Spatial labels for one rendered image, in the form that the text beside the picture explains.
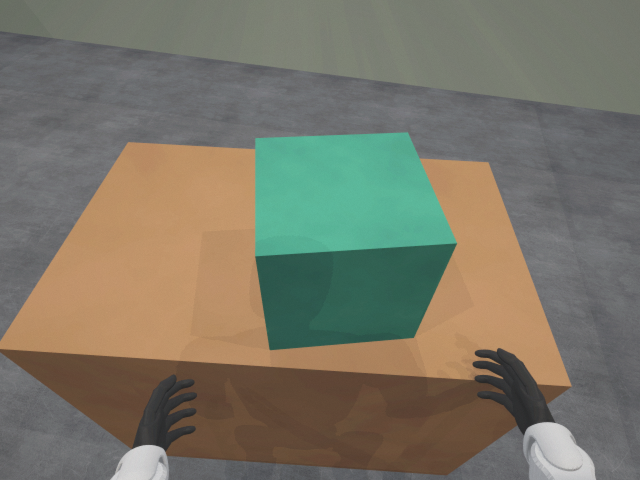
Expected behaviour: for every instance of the carton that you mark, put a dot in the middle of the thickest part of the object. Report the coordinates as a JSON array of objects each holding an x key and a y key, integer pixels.
[{"x": 350, "y": 239}]

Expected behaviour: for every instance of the left robot forearm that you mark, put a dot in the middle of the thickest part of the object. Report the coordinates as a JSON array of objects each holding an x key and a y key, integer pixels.
[{"x": 147, "y": 462}]

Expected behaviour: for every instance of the robot right hand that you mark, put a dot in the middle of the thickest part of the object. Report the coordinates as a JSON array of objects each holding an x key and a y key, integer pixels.
[{"x": 523, "y": 398}]

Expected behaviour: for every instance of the right robot forearm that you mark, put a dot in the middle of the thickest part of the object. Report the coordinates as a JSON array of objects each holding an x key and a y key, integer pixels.
[{"x": 551, "y": 451}]

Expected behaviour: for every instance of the robot left hand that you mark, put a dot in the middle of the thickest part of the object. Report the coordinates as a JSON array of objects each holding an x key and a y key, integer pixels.
[{"x": 155, "y": 423}]

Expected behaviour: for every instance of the pedestal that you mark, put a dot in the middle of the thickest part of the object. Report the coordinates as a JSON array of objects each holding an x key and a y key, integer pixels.
[{"x": 159, "y": 277}]

